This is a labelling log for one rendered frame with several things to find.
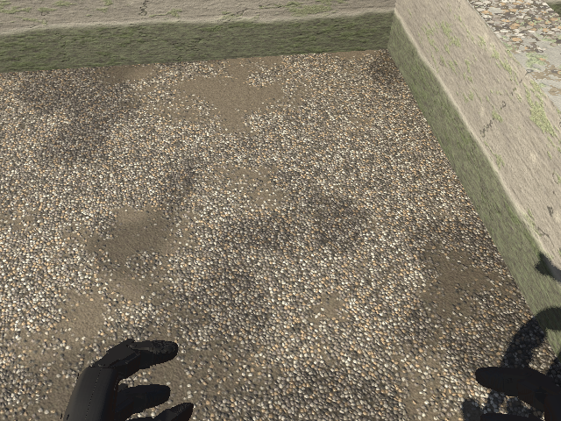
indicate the robot left hand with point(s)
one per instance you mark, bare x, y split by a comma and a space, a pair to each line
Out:
98, 397

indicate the robot right hand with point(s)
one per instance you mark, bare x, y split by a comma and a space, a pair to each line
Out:
532, 387

